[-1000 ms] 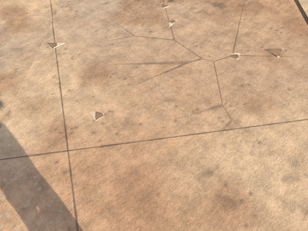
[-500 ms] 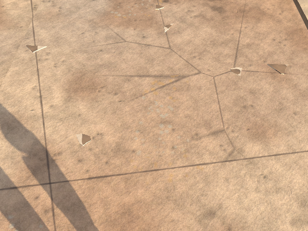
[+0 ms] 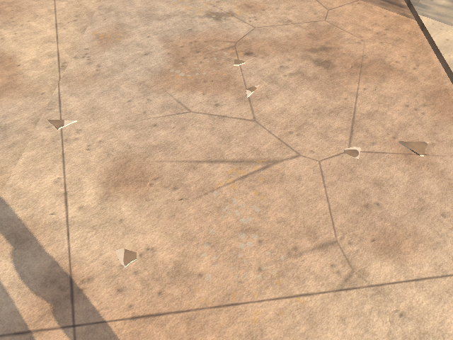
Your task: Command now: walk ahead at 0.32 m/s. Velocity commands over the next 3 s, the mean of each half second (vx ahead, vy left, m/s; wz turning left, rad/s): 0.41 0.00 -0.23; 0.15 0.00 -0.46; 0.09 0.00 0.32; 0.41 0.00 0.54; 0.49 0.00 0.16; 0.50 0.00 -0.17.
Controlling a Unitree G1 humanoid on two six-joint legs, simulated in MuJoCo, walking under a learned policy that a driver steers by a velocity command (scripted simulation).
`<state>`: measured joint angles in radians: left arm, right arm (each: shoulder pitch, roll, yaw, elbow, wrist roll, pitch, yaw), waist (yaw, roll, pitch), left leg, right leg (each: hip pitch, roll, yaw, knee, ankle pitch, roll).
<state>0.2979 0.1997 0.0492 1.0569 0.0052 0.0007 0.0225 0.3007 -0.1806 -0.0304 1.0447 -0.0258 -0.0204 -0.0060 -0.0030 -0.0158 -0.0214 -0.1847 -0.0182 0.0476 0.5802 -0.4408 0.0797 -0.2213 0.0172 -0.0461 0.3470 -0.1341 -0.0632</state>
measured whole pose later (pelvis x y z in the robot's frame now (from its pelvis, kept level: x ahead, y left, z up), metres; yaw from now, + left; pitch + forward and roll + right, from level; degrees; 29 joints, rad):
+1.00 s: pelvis +0.32 -0.06 -0.01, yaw -24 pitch +1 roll -1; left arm 0.28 0.26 0.06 0.86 0.03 0.00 0.02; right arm 0.14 -0.24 -0.04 0.82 -0.01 0.02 -0.02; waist 0.03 0.02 0.04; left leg -0.47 0.03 -0.02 0.76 -0.28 -0.02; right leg -0.16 0.15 0.12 0.39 -0.22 -0.10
